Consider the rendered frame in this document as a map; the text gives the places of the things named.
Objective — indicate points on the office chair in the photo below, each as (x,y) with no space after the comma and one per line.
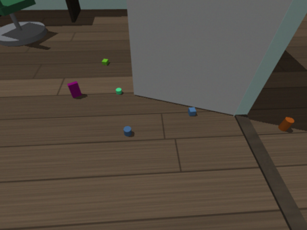
(19,33)

